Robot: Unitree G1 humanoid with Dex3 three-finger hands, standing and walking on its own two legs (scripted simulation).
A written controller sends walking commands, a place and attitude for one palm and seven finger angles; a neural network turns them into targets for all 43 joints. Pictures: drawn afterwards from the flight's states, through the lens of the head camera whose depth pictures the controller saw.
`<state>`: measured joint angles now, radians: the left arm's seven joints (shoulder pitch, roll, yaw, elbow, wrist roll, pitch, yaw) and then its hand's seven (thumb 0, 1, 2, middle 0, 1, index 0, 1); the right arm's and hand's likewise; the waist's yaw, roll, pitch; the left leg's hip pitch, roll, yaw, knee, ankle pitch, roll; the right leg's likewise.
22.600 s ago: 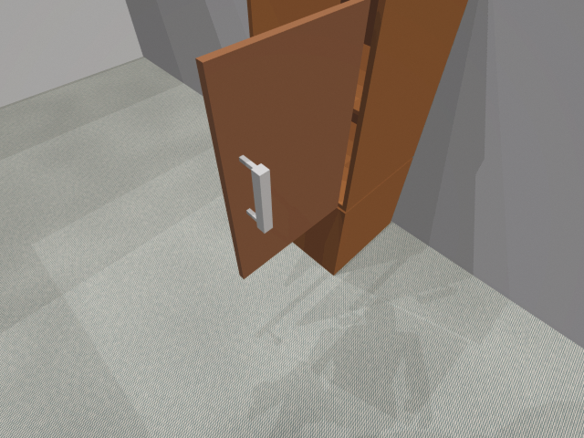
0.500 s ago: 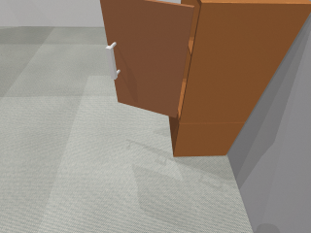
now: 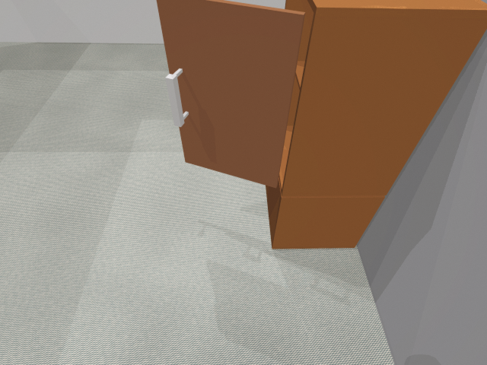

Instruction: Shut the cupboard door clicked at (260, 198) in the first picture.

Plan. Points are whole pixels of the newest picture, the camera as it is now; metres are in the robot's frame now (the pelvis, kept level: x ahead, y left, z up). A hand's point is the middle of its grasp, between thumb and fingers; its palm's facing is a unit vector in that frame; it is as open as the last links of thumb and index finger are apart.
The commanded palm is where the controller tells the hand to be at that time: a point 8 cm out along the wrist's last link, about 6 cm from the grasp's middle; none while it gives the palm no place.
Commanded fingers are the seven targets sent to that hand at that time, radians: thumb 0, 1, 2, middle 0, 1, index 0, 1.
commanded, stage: walk to a spot facing it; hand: left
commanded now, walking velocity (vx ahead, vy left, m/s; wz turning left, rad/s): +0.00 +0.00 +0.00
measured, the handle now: (179, 98) +0.84 +0.25 -0.03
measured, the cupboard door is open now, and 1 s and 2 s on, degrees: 68 68 68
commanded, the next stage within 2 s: none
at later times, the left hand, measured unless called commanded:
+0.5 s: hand out of the picture +0.01 +0.23 -0.19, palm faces +0.23 -0.95 -0.23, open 7.4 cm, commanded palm none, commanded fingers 0.00 0.90 0.90 -0.20 -0.30 -0.20 -0.30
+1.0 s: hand out of the picture -0.03 +0.18 -0.17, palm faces +0.51 -0.81 -0.28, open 7.4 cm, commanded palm none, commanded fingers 0.00 0.90 0.90 -0.20 -0.30 -0.20 -0.30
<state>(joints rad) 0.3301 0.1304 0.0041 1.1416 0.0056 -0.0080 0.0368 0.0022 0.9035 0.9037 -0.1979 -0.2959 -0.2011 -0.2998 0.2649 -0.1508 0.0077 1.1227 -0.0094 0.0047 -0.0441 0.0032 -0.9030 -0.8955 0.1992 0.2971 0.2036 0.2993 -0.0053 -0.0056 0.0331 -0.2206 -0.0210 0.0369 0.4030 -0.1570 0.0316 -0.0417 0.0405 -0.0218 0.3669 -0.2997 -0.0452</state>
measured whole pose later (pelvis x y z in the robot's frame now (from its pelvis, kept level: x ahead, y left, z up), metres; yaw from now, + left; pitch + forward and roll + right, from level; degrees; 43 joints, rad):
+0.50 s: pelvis -0.01 +0.02 -0.02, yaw +12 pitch -1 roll +0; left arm 0.19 0.21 0.08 0.97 0.02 0.06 0.03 0.01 0.90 0.90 -0.20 -0.30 -0.20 -0.30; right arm 0.24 -0.19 -0.04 0.98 -0.03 0.04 -0.02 0.00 -0.90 -0.90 0.20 0.30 0.20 0.30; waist -0.03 -0.03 0.12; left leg -0.36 -0.03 0.04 0.64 -0.27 0.06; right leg -0.39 -0.04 -0.04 1.07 -0.50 0.02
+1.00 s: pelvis +0.01 -0.03 -0.01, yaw +33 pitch +1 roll +2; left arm 0.21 0.21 0.05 0.87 0.03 0.02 0.02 0.01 0.90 0.90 -0.20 -0.30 -0.20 -0.30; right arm 0.16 -0.26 -0.09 0.88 -0.01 0.08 0.03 0.01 -0.91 -0.90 0.20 0.30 0.20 0.30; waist -0.03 0.00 0.14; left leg -0.45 0.00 0.04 0.90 -0.45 -0.05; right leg -0.21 -0.12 -0.11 0.57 -0.36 0.03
